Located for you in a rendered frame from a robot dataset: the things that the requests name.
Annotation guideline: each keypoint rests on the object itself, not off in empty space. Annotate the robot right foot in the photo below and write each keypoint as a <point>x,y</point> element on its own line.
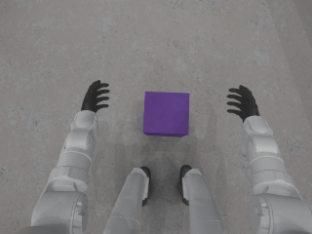
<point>183,170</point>

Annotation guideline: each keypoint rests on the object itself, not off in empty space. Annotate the right robot upper arm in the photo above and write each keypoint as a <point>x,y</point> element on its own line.
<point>279,214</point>

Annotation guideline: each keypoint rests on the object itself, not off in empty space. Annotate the left robot hand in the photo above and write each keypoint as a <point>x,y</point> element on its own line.
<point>91,98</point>

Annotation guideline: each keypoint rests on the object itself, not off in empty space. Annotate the carton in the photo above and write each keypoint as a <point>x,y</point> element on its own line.
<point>166,114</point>

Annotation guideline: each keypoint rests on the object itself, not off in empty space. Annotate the left robot upper arm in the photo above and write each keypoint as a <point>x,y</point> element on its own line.
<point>59,212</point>

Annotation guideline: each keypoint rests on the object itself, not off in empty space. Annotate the robot foot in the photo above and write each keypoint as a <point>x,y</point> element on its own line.
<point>148,173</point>
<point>183,170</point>

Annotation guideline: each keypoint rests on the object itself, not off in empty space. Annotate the robot left forearm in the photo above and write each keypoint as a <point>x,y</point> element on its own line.
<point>72,170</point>

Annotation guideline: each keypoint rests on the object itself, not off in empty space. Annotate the right robot hand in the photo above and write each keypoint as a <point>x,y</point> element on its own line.
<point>247,106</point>

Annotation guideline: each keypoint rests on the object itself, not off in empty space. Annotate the robot right forearm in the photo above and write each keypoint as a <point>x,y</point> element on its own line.
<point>269,174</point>

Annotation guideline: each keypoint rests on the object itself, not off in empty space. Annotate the robot left foot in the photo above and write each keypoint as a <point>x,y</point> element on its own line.
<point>148,173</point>

